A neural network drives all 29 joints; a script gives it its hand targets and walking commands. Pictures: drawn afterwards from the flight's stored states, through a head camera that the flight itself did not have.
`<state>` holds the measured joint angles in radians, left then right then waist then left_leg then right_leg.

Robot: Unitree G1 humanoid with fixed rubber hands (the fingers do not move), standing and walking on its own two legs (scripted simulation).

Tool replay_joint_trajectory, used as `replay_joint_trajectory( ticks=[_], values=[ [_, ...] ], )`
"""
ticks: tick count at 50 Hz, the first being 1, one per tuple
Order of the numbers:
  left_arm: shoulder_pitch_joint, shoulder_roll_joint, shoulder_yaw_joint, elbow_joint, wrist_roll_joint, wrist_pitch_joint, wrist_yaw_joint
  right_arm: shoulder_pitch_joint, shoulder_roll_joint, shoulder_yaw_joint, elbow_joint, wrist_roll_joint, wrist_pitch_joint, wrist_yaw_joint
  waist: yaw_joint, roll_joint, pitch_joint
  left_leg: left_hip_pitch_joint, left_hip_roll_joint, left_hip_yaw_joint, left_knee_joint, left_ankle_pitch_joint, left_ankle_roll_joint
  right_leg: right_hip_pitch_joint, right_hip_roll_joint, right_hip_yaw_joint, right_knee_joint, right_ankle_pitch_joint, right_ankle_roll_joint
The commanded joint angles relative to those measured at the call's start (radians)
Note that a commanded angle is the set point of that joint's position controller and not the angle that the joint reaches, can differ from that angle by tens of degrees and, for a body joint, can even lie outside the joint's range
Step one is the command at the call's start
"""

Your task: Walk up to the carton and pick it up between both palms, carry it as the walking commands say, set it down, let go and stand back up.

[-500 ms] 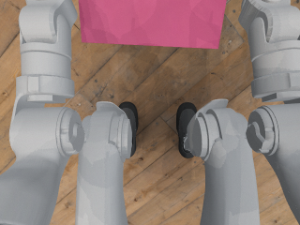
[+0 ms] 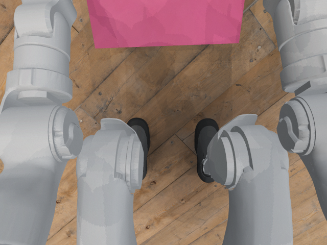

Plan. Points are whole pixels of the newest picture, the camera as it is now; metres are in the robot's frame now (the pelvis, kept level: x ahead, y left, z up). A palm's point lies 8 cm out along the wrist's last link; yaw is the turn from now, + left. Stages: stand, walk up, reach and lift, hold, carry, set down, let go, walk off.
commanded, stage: set down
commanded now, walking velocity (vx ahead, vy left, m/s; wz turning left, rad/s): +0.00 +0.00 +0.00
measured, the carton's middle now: out of the picture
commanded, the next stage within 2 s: none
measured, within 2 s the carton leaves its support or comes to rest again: rests again in 0.34 s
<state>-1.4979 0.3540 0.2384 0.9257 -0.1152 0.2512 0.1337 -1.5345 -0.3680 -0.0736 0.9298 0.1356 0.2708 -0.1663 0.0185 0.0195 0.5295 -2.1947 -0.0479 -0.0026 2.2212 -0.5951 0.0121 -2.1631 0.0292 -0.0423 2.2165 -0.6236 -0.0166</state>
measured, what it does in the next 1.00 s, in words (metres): stands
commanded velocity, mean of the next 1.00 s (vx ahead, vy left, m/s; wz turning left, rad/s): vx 0.00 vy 0.00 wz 0.00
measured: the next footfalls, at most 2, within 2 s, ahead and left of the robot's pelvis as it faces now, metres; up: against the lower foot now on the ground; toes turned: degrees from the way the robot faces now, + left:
none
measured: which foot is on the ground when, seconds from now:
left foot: down 0.00-1.00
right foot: down 0.00-1.00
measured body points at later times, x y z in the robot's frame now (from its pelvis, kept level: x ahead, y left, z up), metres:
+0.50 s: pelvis +0.01 +0.00 -0.02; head +0.40 +0.00 +0.20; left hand +0.57 +0.20 -0.21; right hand +0.58 -0.16 -0.21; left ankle +0.11 +0.11 -0.34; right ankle +0.11 -0.11 -0.34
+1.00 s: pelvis +0.02 +0.00 -0.02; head +0.40 +0.00 +0.20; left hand +0.57 +0.20 -0.22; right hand +0.59 -0.16 -0.22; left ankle +0.11 +0.11 -0.34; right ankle +0.11 -0.11 -0.34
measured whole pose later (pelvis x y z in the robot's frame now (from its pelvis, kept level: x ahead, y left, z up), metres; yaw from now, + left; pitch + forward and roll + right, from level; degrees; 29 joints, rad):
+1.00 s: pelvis +0.02 +0.00 -0.02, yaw +0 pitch +33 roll -1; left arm -1.48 0.37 0.24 0.99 -0.11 0.23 0.09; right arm -1.54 -0.37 -0.07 1.05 0.14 0.19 -0.06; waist 0.02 0.02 0.52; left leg -2.22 -0.03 0.00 2.31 -0.67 0.01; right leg -2.20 0.04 -0.04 2.31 -0.68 -0.02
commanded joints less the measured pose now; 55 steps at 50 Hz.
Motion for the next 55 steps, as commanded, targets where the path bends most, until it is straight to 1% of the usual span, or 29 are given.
replay_joint_trajectory(
  ticks=[1,2,3,4,6,7,8,10,11,12,13,15,17,18,19,20,21,22,24,27,29,30,34,37,42,46,48,49,55],
  values=[
    [-0.688,-0.779,-0.377,-0.096,-0.173,-0.062,-0.24,-0.572,0.719,0.193,-0.024,0.113,-0.1,0.276,-0.039,0.034,-1.394,0.796,-0.03,-0.029,-0.152,0.446,-0.009,0.405,0.06,0.016,-0.15,0.317,-0.032],
    [-0.664,-0.79,-0.364,-0.06,-0.152,-0.053,-0.253,-0.536,0.741,0.173,0.033,0.093,-0.086,0.295,-0.044,0.03,-1.307,0.752,-0.026,-0.028,-0.161,0.382,-0.009,0.359,0.06,0.01,-0.147,0.269,-0.033],
    [-0.645,-0.795,-0.346,-0.051,-0.123,-0.047,-0.268,-0.495,0.766,0.15,0.073,0.072,-0.074,0.316,-0.038,0.035,-1.236,0.704,-0.024,-0.016,-0.163,0.338,-0.014,0.331,0.064,0.012,-0.153,0.24,-0.036],
    [-0.641,-0.803,-0.336,-0.044,-0.111,-0.042,-0.28,-0.482,0.774,0.134,0.088,0.058,-0.068,0.333,-0.04,0.032,-1.194,0.667,-0.022,-0.009,-0.164,0.296,-0.014,0.316,0.065,0.011,-0.149,0.216,-0.039],
    [-0.639,-0.816,-0.325,-0.07,-0.095,-0.035,-0.299,-0.476,0.796,0.114,0.057,0.042,-0.063,0.355,-0.044,0.02,-1.179,0.629,-0.023,-0.002,-0.161,0.277,-0.012,0.324,0.068,0.011,-0.145,0.225,-0.04],
    [-0.654,-0.82,-0.332,-0.107,-0.101,-0.038,-0.305,-0.499,0.801,0.114,0.013,0.047,-0.067,0.358,-0.045,0.03,-1.219,0.63,-0.027,0.004,-0.15,0.299,-0.012,0.342,0.071,0.011,-0.137,0.248,-0.042],
    [-0.668,-0.822,-0.334,-0.127,-0.109,-0.041,-0.311,-0.525,0.8,0.127,-0.035,0.052,-0.072,0.359,-0.042,0.014,-1.262,0.632,-0.031,0.006,-0.14,0.329,-0.011,0.377,0.071,0.016,-0.133,0.282,-0.041],
    [-0.731,-0.804,-0.359,-0.239,-0.148,-0.062,-0.307,-0.586,0.806,0.174,-0.153,0.094,-0.092,0.348,-0.031,0.003,-1.422,0.657,-0.039,0.019,-0.11,0.42,-0.006,0.483,0.075,0.024,-0.114,0.385,-0.038],
    [-0.757,-0.785,-0.361,-0.27,-0.166,-0.073,-0.301,-0.628,0.799,0.206,-0.203,0.114,-0.103,0.336,-0.009,-0.011,-1.499,0.651,-0.043,0.022,-0.096,0.469,-0.004,0.545,0.074,0.035,-0.103,0.447,-0.034],
    [-0.783,-0.762,-0.363,-0.303,-0.189,-0.084,-0.294,-0.666,0.79,0.235,-0.246,0.134,-0.114,0.321,0.001,-0.039,-1.574,0.657,-0.046,0.026,-0.082,0.51,-0.002,0.611,0.071,0.039,-0.089,0.504,-0.029],
    [-0.783,-0.751,-0.371,-0.319,-0.203,-0.09,-0.286,-0.702,0.781,0.261,-0.285,0.16,-0.124,0.306,0.018,-0.041,-1.633,0.672,-0.046,0.024,-0.078,0.545,0.001,0.66,0.067,0.041,-0.077,0.549,-0.024],
    [-0.743,-0.745,-0.364,-0.288,-0.203,-0.094,-0.278,-0.719,0.764,0.286,-0.306,0.173,-0.139,0.283,0.039,-0.064,-1.69,0.666,-0.047,0.03,-0.063,0.592,-0.003,0.744,0.062,0.05,-0.069,0.633,-0.017],
    [-0.733,-0.725,-0.366,-0.291,-0.213,-0.106,-0.273,-0.676,0.781,0.289,-0.274,0.175,-0.14,0.271,0.033,-0.085,-1.704,0.666,-0.045,0.027,-0.061,0.61,-0.004,0.781,0.063,0.051,-0.06,0.675,-0.013],
    [-0.718,-0.728,-0.368,-0.269,-0.213,-0.106,-0.275,-0.639,0.783,0.278,-0.225,0.164,-0.137,0.268,0.028,-0.082,-1.667,0.649,-0.045,0.03,-0.059,0.608,-0.007,0.767,0.064,0.056,-0.063,0.671,-0.013],
    [-0.707,-0.729,-0.364,-0.248,-0.209,-0.107,-0.276,-0.629,0.786,0.272,-0.222,0.158,-0.137,0.267,0.019,-0.087,-1.637,0.627,-0.045,0.028,-0.065,0.592,-0.007,0.763,0.067,0.055,-0.061,0.665,-0.013],
    [-0.706,-0.733,-0.367,-0.245,-0.205,-0.107,-0.278,-0.613,0.791,0.262,-0.204,0.153,-0.137,0.269,0.013,-0.07,-1.619,0.627,-0.042,0.026,-0.064,0.588,-0.009,0.743,0.07,0.056,-0.061,0.657,-0.017],
    [-0.706,-0.737,-0.36,-0.242,-0.203,-0.109,-0.278,-0.62,0.789,0.257,-0.199,0.154,-0.139,0.271,0.019,-0.062,-1.602,0.628,-0.041,0.022,-0.068,0.587,-0.01,0.723,0.069,0.057,-0.058,0.647,-0.018],
    [-0.699,-0.747,-0.364,-0.23,-0.203,-0.109,-0.279,-0.613,0.786,0.251,-0.184,0.15,-0.139,0.274,0.009,-0.058,-1.585,0.629,-0.041,0.015,-0.068,0.586,-0.011,0.696,0.07,0.052,-0.054,0.631,-0.02],
    [-0.688,-0.751,-0.357,-0.186,-0.19,-0.105,-0.28,-0.602,0.785,0.236,-0.148,0.14,-0.139,0.28,0.015,-0.042,-1.515,0.642,-0.036,0.013,-0.071,0.561,-0.014,0.627,0.071,0.046,-0.062,0.57,-0.019],
    [-0.678,-0.764,-0.342,-0.143,-0.173,-0.098,-0.286,-0.612,0.766,0.216,-0.127,0.126,-0.14,0.288,0.011,-0.028,-1.417,0.613,-0.034,0.009,-0.075,0.513,-0.014,0.557,0.069,0.04,-0.068,0.502,-0.019],
    [-0.671,-0.759,-0.323,-0.119,-0.162,-0.095,-0.294,-0.604,0.769,0.209,-0.108,0.114,-0.133,0.297,0.012,-0.045,-1.332,0.564,-0.032,0.013,-0.078,0.456,-0.011,0.526,0.07,0.042,-0.076,0.451,-0.02],
    [-0.662,-0.762,-0.319,-0.106,-0.154,-0.093,-0.296,-0.603,0.768,0.208,-0.107,0.111,-0.135,0.3,0.019,-0.043,-1.313,0.55,-0.032,0.013,-0.079,0.449,-0.01,0.515,0.069,0.04,-0.074,0.444,-0.021],
    [-0.625,-0.77,-0.304,-0.075,-0.133,-0.088,-0.309,-0.574,0.761,0.191,-0.067,0.099,-0.13,0.316,0.016,-0.04,-1.207,0.505,-0.031,0.012,-0.076,0.411,-0.007,0.468,0.067,0.041,-0.069,0.403,-0.021],
    [-0.604,-0.764,-0.288,-0.058,-0.12,-0.088,-0.319,-0.537,0.771,0.182,-0.039,0.086,-0.125,0.327,0.02,-0.048,-1.15,0.475,-0.031,0.013,-0.075,0.397,-0.004,0.457,0.067,0.045,-0.07,0.392,-0.022],
    [-0.563,-0.775,-0.29,-0.047,-0.11,-0.089,-0.334,-0.489,0.78,0.17,-0.024,0.066,-0.123,0.342,0.008,-0.048,-1.092,0.438,-0.032,0.007,-0.069,0.398,-0.001,0.433,0.068,0.045,-0.061,0.397,-0.024],
    [-0.527,-0.792,-0.283,-0.035,-0.099,-0.088,-0.347,-0.463,0.792,0.17,-0.018,0.059,-0.121,0.351,0.008,-0.045,-1.055,0.402,-0.034,0.003,-0.063,0.402,0.001,0.439,0.066,0.053,-0.055,0.418,-0.026],
    [-0.524,-0.794,-0.286,-0.04,-0.105,-0.09,-0.351,-0.449,0.79,0.168,-0.02,0.052,-0.121,0.352,-0.003,-0.053,-1.055,0.407,-0.036,0.001,-0.061,0.418,0.0,0.446,0.066,0.05,-0.053,0.434,-0.025],
    [-0.516,-0.795,-0.285,-0.042,-0.1,-0.091,-0.352,-0.438,0.804,0.168,-0.016,0.055,-0.122,0.352,0.005,-0.051,-1.05,0.399,-0.036,-0.001,-0.061,0.423,0.002,0.444,0.068,0.055,-0.051,0.444,-0.026],
    [-0.488,-0.787,-0.252,0.0,-0.073,-0.081,-0.366,-0.41,0.788,0.136,0.028,0.034,-0.111,0.365,-0.002,-0.04,-0.933,0.335,-0.031,0.002,-0.065,0.348,0.002,0.392,0.063,0.058,-0.053,0.379,-0.027]
  ],
)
